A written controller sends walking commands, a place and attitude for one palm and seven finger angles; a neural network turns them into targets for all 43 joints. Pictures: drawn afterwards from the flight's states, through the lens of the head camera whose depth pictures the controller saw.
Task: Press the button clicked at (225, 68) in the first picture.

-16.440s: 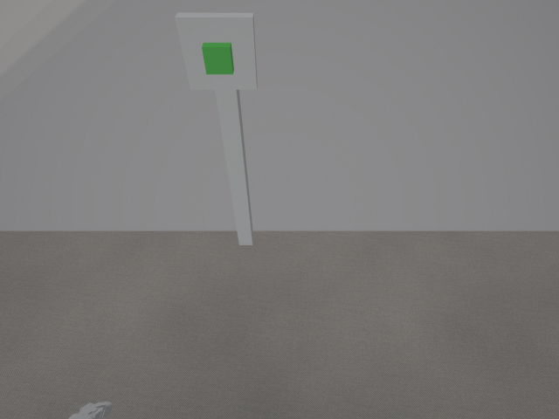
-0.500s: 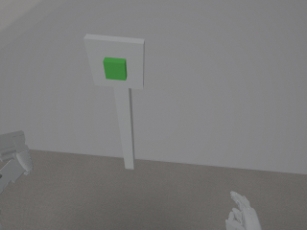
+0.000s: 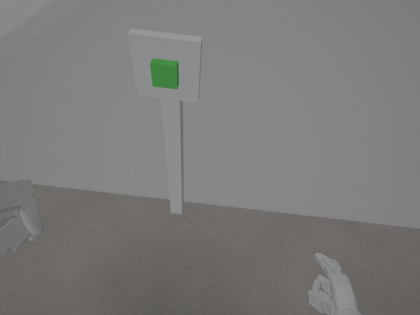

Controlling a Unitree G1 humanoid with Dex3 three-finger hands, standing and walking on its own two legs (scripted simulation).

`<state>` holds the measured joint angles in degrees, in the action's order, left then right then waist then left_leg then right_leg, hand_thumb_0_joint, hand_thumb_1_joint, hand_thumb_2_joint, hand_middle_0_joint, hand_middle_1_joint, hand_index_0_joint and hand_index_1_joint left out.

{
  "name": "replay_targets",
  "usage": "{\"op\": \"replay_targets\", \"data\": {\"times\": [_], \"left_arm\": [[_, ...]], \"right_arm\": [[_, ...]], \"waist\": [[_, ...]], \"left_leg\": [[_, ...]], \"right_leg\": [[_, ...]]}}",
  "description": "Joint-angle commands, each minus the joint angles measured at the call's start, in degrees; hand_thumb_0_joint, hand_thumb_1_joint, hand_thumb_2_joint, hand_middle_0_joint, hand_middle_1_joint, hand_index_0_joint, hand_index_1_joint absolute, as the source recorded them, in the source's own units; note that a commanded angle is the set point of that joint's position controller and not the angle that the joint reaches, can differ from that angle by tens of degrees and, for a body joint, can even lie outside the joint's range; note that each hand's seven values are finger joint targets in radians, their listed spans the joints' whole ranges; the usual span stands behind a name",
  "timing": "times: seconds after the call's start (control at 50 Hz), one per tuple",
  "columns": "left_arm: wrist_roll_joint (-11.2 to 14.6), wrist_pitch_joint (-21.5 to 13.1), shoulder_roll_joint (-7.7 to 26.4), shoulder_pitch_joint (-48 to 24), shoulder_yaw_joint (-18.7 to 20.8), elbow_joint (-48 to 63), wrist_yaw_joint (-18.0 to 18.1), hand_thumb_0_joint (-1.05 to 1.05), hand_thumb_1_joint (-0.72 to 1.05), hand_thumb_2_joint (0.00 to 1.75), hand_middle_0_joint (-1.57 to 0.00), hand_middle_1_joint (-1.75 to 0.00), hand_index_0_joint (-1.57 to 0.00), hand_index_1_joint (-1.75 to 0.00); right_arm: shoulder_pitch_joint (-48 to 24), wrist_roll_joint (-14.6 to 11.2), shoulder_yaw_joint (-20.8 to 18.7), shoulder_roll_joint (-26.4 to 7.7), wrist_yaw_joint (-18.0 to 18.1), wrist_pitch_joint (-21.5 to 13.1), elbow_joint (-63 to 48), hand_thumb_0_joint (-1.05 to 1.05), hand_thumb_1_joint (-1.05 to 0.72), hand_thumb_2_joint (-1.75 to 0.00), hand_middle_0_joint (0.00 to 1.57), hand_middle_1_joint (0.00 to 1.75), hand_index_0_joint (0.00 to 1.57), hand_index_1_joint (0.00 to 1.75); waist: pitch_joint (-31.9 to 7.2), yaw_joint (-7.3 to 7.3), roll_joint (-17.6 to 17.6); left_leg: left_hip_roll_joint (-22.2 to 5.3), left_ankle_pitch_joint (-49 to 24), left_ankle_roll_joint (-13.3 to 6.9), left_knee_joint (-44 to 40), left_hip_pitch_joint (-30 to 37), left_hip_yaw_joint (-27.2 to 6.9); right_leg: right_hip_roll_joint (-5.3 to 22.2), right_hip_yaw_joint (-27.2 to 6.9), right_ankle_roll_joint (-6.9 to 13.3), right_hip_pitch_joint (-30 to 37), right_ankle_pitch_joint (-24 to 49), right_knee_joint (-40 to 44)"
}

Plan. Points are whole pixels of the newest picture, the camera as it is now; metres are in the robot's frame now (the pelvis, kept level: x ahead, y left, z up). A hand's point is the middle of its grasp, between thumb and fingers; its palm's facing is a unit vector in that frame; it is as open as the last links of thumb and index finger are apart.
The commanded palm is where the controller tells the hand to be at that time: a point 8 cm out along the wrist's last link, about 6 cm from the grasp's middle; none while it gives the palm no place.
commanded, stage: stop stepping back and stand still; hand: left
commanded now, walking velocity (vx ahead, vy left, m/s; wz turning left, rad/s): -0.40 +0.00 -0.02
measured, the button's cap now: (165, 73) +0.67 +0.16 +0.10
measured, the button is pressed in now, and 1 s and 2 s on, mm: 0 0 0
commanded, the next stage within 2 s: let the arm hang, fingers relaxed in 0.76 s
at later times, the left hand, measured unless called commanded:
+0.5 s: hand out of the picture +0.07 +0.24 +0.17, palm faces +0.40 -0.84 -0.35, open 3.1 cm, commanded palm +0.01 +0.28 +0.18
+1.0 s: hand out of the picture +0.05 +0.26 -0.01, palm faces +0.22 -0.89 -0.39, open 3.0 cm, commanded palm none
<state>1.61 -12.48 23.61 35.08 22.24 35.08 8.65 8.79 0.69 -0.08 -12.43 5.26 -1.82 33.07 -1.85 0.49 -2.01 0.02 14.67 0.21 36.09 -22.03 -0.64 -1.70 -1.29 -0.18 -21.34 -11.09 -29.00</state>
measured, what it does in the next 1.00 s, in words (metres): walks backwards: right foot, then left foot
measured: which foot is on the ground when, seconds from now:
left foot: down 0.00-0.26, up 0.28-0.42, down 0.44-1.00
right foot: down 0.00-0.02, up 0.04-0.24, down 0.26-1.00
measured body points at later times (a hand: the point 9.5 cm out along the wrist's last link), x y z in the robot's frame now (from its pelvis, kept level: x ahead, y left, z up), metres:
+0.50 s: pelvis -0.13 +0.01 -0.01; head -0.16 +0.03 +0.44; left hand +0.05 +0.29 +0.19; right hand +0.00 -0.25 -0.08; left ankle -0.10 +0.12 -0.73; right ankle -0.10 -0.11 -0.72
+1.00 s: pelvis -0.15 +0.01 -0.01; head -0.18 +0.00 +0.44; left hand +0.03 +0.30 +0.01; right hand +0.00 -0.23 -0.12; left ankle -0.12 +0.13 -0.73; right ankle -0.11 -0.11 -0.74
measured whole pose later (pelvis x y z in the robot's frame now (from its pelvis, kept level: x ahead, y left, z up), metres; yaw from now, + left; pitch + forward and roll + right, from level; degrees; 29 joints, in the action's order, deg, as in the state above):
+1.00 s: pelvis -0.15 +0.01 -0.01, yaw +5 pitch -1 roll +1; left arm -2.0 -0.2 17.8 15.8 7.9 -11.6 2.0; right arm 12.8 2.0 -0.2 -14.2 0.5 -3.2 43.6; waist -3.8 1.7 -0.2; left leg 2.6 14.7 -0.5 36.6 -21.0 -1.2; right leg 1.3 -1.1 0.9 -20.3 -15.3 -38.2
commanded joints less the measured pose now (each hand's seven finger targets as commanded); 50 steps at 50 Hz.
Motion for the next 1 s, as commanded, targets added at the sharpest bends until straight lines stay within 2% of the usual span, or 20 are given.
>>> {"op": "replay_targets", "data": {"times": [0.0, 0.04, 0.08, 0.2, 0.26, 0.28, 0.38, 0.42, 0.46, 0.56, 0.6, 0.62, 0.7, 0.76, 0.82, 0.84, 0.88, 0.92, 0.96, 0.98], "left_arm": [[-0.5, -5.0, 9.6, -1.7, 5.3, 14.4, 0.2, 0.0, 0.9, 0.9, -1.3, -1.5, -1.3, -1.5], [0.3, -5.1, 10.1, 0.1, 7.4, 16.2, 0.1, 0.0, 0.9, 0.9, -1.3, -1.5, -1.3, -1.5], [0.4, -5.0, 7.5, 2.4, 5.8, 17.6, 0.5, 0.0, 0.9, 0.9, -1.3, -1.5, -1.3, -1.5], [-0.2, -1.2, 7.1, 1.1, 4.8, 10.8, 1.3, 0.0, 0.9, 0.9, -1.3, -1.5, -1.3, -1.5], [0.9, -0.6, 9.3, -5.5, 5.7, 9.2, 1.5, 0.0, 0.9, 0.9, -1.3, -1.5, -1.3, -1.5], [0.4, -0.3, 8.3, -6.4, 5.1, 8.0, 1.6, 0.0, 0.9, 0.9, -1.3, -1.5, -1.3, -1.5], [-0.7, -0.7, 5.8, -6.0, 2.4, 6.0, 2.0, 0.0, 0.9, 0.9, -1.3, -1.5, -1.3, -1.5], [-0.9, -2.4, 6.2, -7.6, 2.6, 11.1, 2.3, 0.0, 0.9, 0.9, -1.3, -1.5, -1.3, -1.5], [-1.2, -2.8, 7.9, -5.3, 4.8, 10.2, 2.0, 0.0, 0.9, 0.9, -1.3, -1.5, -1.3, -1.5], [-1.7, -2.5, 7.3, -0.6, 4.2, 7.2, 1.4, 0.0, 0.9, 0.9, -1.3, -1.5, -1.3, -1.5], [-0.8, -2.5, 9.5, -2.8, 6.4, 6.8, 0.9, 0.0, 0.9, 0.9, -1.3, -1.5, -1.3, -1.5], [-0.6, -3.3, 10.1, -6.5, 7.2, 8.1, 1.1, 0.0, 0.9, 0.9, -1.3, -1.5, -1.3, -1.5], [-0.9, -3.0, 6.1, -5.1, 3.6, 4.4, 0.7, 0.0, 0.9, 0.9, -1.3, -1.5, -1.3, -1.5], [-1.3, -3.3, 6.3, -5.8, 3.2, 8.0, 1.5, 0.0, 0.9, 0.9, -1.3, -1.5, -1.3, -1.5], [-1.7, -4.3, 7.0, -6.4, 3.9, 12.0, 2.0, 0.0, 0.9, 0.9, -1.3, -1.5, -1.3, -1.5], [-5.6, 5.5, -2.9, -9.8, -17.0, -36.3, -6.1, 0.0, 0.9, 0.9, -1.3, -1.5, -1.3, -1.5], [-3.9, 13.2, -6.3, -13.3, -14.9, -38.5, -8.0, 0.0, 0.9, 0.9, -1.23, -1.42, -1.23, -1.42], [-3.8, 12.8, -7.5, -12.1, -16.5, -46.3, -8.2, 0.0, 0.9, 0.9, -1.15, -1.34, -1.15, -1.34], [-4.0, 12.2, -2.6, -13.5, -16.7, -54.9, -8.0, 0.0, 0.9, 0.9, -1.08, -1.26, -1.08, -1.26], [-3.8, 12.4, 0.8, -16.7, -17.0, -58.6, -8.2, 0.0, 0.9, 0.9, -1.04, -1.22, -1.04, -1.22]], "right_arm": [[-1.3, -0.7, -3.6, -7.1, 0.0, -4.6, -8.9, 0.0, -0.9, -0.9, 0.2, 0.3, 0.2, 0.3], [-2.4, 1.6, -3.4, -6.5, -0.5, -7.0, -9.1, 0.0, -0.9, -0.9, 0.2, 0.3, 0.2, 0.3], [0.7, 0.4, -3.7, -6.2, -1.4, -8.5, -7.6, 0.0, -0.9, -0.9, 0.2, 0.3, 0.2, 0.3], [-2.4, -0.2, -1.9, -6.4, -0.9, -7.3, -8.3, 0.0, -0.9, -0.9, 0.2, 0.3, 0.2, 0.3], [-2.7, 0.1, -2.3, -5.8, -0.1, -5.9, -6.5, 0.0, -0.9, -0.9, 0.2, 0.3, 0.2, 0.3], [-1.7, 0.0, -2.4, -5.9, 0.2, -5.9, -5.6, 0.0, -0.9, -0.9, 0.2, 0.3, 0.2, 0.3], [-1.8, 0.5, -1.0, -6.0, 1.3, -7.1, -4.9, 0.0, -0.9, -0.9, 0.2, 0.3, 0.2, 0.3], [-0.5, 0.3, -1.4, -8.1, 1.2, -8.4, -6.7, 0.0, -0.9, -0.9, 0.2, 0.3, 0.2, 0.3], [-0.4, 0.5, -1.2, -6.0, 0.6, -8.8, -5.8, 0.0, -0.9, -0.9, 0.2, 0.3, 0.2, 0.3], [-2.0, 0.2, -1.7, -6.9, -0.4, -8.2, -6.5, 0.0, -0.9, -0.9, 0.2, 0.3, 0.2, 0.3], [-1.0, 0.2, -3.0, -6.8, -0.5, -6.8, -6.7, 0.0, -0.9, -0.9, 0.2, 0.3, 0.2, 0.3], [-0.5, 0.4, -3.0, -6.9, -0.7, -7.3, -5.9, 0.0, -0.9, -0.9, 0.2, 0.3, 0.2, 0.3], [0.1, 0.5, -1.7, -5.3, -0.1, -7.0, -4.9, 0.0, -0.9, -0.9, 0.2, 0.3, 0.2, 0.3], [-0.1, 0.7, -1.3, -5.5, 0.9, -8.5, -4.7, 0.0, -0.9, -0.9, 0.2, 0.3, 0.2, 0.3], [-0.3, 0.2, -1.9, -7.6, 0.6, -9.3, -6.7, 0.0, -0.9, -0.9, 0.2, 0.3, 0.2, 0.3], [1.7, 1.0, -6.5, -17.3, -5.0, -11.2, 7.5, 0.0, -0.9, -0.9, 0.2, 0.3, 0.2, 0.3], [5.0, 1.4, -4.4, -10.8, -5.1, -3.1, 4.8, 0.0, -0.9, -0.9, 0.2, 0.3, 0.2, 0.3], [2.9, 1.7, -2.5, -8.9, -4.5, -2.4, 4.7, 0.0, -0.9, -0.9, 0.2, 0.3, 0.2, 0.3], [4.3, 0.4, -2.2, -6.0, -4.6, -1.5, 6.2, 0.0, -0.9, -0.9, 0.2, 0.3, 0.2, 0.3], [6.6, 0.1, -2.3, -5.9, -5.0, -0.2, 7.7, 0.0, -0.9, -0.9, 0.2, 0.3, 0.2, 0.3]], "waist": [[-12.0, -0.67, 13.1], [-11.7, -0.87, 19.3], [-11.1, -0.52, 11.8], [-0.4, 0.23, 10.7], [-1.5, -0.12, -9.9], [-1.2, 0.26, -11.6], [2.0, 1.2, 0.9], [1.7, 1.04, 17.9], [0.2, 1.42, 18.2], [3.3, -0.85, 7.6], [1.6, -0.22, -10.9], [0.1, -0.05, -9.0], [2.0, 1.25, -5.5], [-0.1, 0.81, 1.0], [-2.2, -0.66, 13.7], [4.7, 5.26, 17.3], [3.1, 2.5, 6.2], [-2.4, -1.44, -4.1], [-4.6, -1.06, -13.0], [-1.0, 1.18, -6.6]], "left_leg": [[-15.0, -32.3, -5.7, -16.4, 10.0, -8.8], [-19.7, -35.0, -9.6, -17.5, 5.7, -16.5], [-16.9, -32.8, -9.3, -14.3, 11.9, -12.1], [-5.7, 19.5, -1.4, -20.9, -6.5, -3.9], [0.8, 6.4, 1.0, 13.5, 5.4, -0.8], [0.1, 5.7, 0.5, 18.9, 3.6, -1.4], [-2.4, 10.0, -2.7, -8.9, 8.1, 1.4], [-12.8, 15.9, -7.6, -22.3, 7.2, -17.8], [-17.1, 21.1, -10.5, -26.9, 5.1, -26.3], [-7.1, 20.7, -4.6, -13.9, -13.9, -5.8], [1.1, 11.9, -1.5, 17.3, -15.0, 2.4], [0.0, 9.2, -1.1, 26.3, -13.8, 0.4], [-3.2, 6.8, -1.8, 13.9, 1.7, 1.9], [-1.7, 6.3, -2.9, -7.6, 10.7, 4.1], [-13.5, 6.9, -7.4, -19.4, 5.7, -14.4], [-14.2, -1.9, -7.9, -15.0, 2.0, -17.4], [-15.7, -16.4, -11.2, -14.5, -2.2, -21.6], [-10.6, -24.4, -7.1, -7.0, 1.0, -11.8], [-0.4, -6.6, -1.2, 0.4, -0.4, -2.0], [0.7, 4.6, -0.5, 0.1, 2.9, -0.7]], "right_leg": [[1.2, -1.1, -1.3, 4.5, -3.6, -12.4], [-0.2, -2.5, -0.9, -0.8, -17.8, -27.7], [0.6, -2.1, -0.8, -4.0, -16.9, -25.5], [0.9, 4.7, 1.4, 15.3, -14.6, 7.2], [18.9, -17.8, 10.4, -7.6, -31.6, 22.2], [19.7, -17.2, 10.7, -8.4, -31.8, 21.4], [12.2, -4.4, 5.7, -6.2, -27.8, 8.3], [2.2, 3.0, 1.4, -4.5, -15.7, -12.1], [1.8, 2.4, 0.2, -6.6, -17.6, -24.0], [2.5, 3.4, 2.1, 17.7, -14.6, 2.2], [20.7, -26.4, 11.0, 10.0, -29.3, 19.2], [23.0, -28.0, 12.0, 7.6, -27.3, 20.7], [17.0, -11.2, 8.5, -8.8, -30.3, 18.5], [13.2, -6.2, 6.0, -4.9, -25.5, 11.6], [2.4, 3.6, 0.0, 3.0, -7.5, -9.0], [2.8, 5.1, -0.6, -9.8, -10.1, -20.2], [2.4, 0.0, -0.3, -7.0, -20.2, -24.3], [2.5, 1.2, 0.1, 4.5, -10.2, -8.4], [11.8, -10.2, 4.0, 10.9, 12.6, 3.8], [16.5, -13.3, 6.5, 3.6, 2.1, 7.9]]}}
